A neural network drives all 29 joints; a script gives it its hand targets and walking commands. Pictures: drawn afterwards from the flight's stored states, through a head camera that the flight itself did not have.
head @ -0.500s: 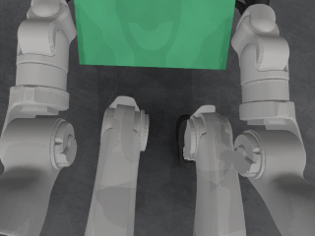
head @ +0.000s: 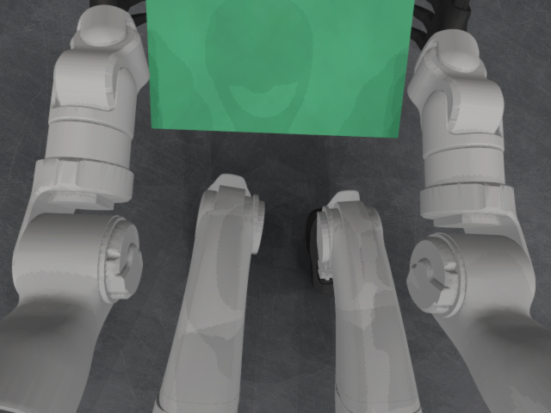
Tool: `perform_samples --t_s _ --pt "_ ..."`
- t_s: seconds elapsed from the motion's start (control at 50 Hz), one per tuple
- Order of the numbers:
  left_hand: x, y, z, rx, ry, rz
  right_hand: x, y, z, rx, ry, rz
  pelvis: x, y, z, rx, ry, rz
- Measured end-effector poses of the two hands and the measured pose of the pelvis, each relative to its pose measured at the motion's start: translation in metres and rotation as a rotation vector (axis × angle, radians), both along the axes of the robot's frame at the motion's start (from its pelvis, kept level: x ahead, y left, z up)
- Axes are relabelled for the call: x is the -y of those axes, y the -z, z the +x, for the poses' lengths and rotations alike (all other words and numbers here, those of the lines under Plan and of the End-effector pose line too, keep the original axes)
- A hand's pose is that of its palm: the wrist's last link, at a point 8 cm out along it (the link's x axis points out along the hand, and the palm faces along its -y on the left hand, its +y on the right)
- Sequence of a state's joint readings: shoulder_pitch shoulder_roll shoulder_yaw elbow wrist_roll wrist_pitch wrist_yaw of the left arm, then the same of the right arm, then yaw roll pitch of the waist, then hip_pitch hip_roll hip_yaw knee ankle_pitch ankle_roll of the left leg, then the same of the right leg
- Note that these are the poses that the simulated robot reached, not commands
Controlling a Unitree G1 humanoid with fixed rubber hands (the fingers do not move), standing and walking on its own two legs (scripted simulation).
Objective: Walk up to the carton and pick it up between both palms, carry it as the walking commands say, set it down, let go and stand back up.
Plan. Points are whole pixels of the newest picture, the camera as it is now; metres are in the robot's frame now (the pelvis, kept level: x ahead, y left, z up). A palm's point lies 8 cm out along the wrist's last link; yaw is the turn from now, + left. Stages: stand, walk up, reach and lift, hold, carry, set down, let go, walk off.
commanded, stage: reach and lift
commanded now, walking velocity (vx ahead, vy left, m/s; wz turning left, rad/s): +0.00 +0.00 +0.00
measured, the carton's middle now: (277, 37) +0.54 +0.05 -0.17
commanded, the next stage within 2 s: none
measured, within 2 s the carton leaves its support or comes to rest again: neither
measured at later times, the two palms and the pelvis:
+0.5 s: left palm (89, 0) +0.50 +0.22 -0.03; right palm (497, 26) +0.51 -0.13 -0.01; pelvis +0.00 -0.01 +0.06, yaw +1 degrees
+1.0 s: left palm out of the picture +0.48 +0.21 +0.05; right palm out of the picture +0.49 -0.14 +0.06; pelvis +0.02 +0.00 +0.13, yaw +2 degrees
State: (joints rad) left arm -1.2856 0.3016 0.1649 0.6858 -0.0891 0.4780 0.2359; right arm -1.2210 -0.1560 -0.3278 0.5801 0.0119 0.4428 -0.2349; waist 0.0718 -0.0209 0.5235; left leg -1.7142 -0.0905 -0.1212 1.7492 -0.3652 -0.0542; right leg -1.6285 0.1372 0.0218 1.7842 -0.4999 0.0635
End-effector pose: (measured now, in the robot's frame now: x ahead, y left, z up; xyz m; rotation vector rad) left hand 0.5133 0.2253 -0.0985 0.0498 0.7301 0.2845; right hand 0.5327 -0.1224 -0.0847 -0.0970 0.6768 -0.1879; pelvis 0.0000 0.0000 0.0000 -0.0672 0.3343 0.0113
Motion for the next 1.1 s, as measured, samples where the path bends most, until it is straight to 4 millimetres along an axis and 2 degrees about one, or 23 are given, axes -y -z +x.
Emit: perform_samples --t_s 0.22,0.54,0.88,1.1 --pt "0.007 -0.020 -0.015 -0.025 0.011 -0.003 0.007 -0.024 -0.015 -0.024 0.005 -0.008 0.002 -0.023 0.000 0.026 -0.007 -0.001" --pt "0.010 -0.079 -0.019 -0.014 0.018 0.014 0.010 -0.080 -0.020 -0.012 -0.002 -0.011 0.006 -0.064 0.005 0.088 -0.017 0.010" --pt "0.016 -0.125 -0.033 -0.030 0.025 0.014 0.016 -0.126 -0.035 -0.027 0.002 -0.014 0.004 -0.111 0.019 0.142 -0.022 0.020" --pt "0.014 -0.164 -0.040 -0.018 0.026 0.014 0.014 -0.165 -0.044 -0.015 0.003 -0.013 0.002 -0.137 0.022 0.198 -0.031 0.019"
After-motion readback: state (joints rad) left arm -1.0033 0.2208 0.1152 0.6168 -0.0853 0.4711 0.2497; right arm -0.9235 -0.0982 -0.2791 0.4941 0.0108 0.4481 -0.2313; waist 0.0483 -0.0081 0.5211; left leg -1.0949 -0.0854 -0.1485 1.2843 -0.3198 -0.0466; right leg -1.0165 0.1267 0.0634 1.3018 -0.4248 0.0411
